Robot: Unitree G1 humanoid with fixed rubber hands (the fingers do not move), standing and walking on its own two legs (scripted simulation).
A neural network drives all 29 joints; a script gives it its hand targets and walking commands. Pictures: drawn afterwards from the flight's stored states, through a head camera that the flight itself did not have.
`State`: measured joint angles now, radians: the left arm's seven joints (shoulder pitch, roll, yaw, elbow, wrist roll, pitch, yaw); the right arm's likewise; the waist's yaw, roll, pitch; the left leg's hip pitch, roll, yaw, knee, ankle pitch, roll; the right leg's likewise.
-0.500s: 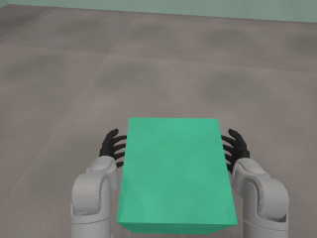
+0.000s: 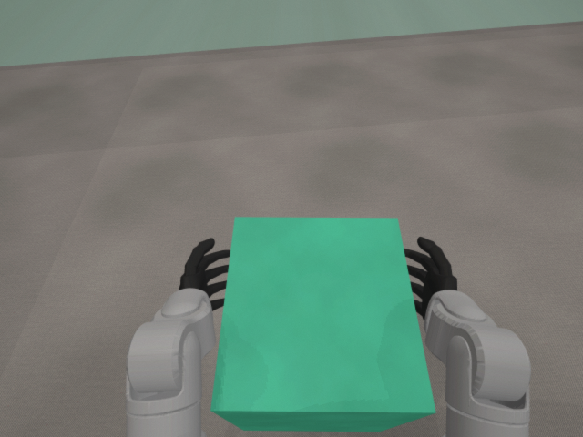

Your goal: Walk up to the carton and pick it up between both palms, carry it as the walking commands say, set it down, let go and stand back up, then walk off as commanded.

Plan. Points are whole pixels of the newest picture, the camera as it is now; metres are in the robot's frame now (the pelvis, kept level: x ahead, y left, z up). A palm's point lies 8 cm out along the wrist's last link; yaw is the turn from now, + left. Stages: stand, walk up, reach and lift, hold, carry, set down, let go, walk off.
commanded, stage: carry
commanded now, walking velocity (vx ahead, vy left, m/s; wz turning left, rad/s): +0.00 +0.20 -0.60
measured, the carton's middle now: (313, 333) +0.26 +0.01 +0.02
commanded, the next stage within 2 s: none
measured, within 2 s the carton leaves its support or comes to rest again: neither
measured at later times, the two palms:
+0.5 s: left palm (234, 175) +0.53 +0.15 +0.08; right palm (399, 211) +0.45 -0.13 +0.07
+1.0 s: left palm (279, 86) +0.93 +0.10 +0.05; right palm (381, 106) +0.77 -0.14 +0.07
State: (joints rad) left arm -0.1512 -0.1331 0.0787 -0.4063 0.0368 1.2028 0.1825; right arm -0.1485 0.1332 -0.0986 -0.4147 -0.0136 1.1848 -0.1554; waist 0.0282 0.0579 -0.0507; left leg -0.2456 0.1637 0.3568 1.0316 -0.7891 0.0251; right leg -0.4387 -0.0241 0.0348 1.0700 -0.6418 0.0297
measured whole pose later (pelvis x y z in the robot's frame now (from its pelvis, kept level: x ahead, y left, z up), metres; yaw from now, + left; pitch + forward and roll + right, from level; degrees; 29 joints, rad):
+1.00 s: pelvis +0.63 +0.12 -0.03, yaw -31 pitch +7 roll -7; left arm -0.10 -0.13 0.02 -0.43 0.03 1.16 0.20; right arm -0.05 0.13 -0.09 -0.47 0.00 1.12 -0.14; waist -0.02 0.03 -0.10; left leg -0.58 0.04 0.03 2.03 -0.92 -0.14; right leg -0.52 0.01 -0.08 1.15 -0.74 -0.01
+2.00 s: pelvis +1.34 +0.13 +0.04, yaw -54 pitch +1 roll -4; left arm -0.22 -0.14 0.06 -0.44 0.02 1.08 0.23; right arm -0.07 0.13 -0.04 -0.38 0.01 1.12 -0.20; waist 0.09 0.02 0.10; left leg -0.53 0.08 -0.03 0.91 -0.40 -0.02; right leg -0.38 0.04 0.01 1.13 -0.65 0.07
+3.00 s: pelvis +1.28 +0.19 +0.04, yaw -55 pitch -5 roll -1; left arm -0.21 -0.14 0.10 -0.32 0.05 1.22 0.24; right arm -0.21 0.14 -0.04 -0.38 -0.05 1.27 -0.26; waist 0.01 0.04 0.05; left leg -0.47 0.06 0.00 0.75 -0.21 -0.02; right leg -0.36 0.02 0.00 0.80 -0.37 0.00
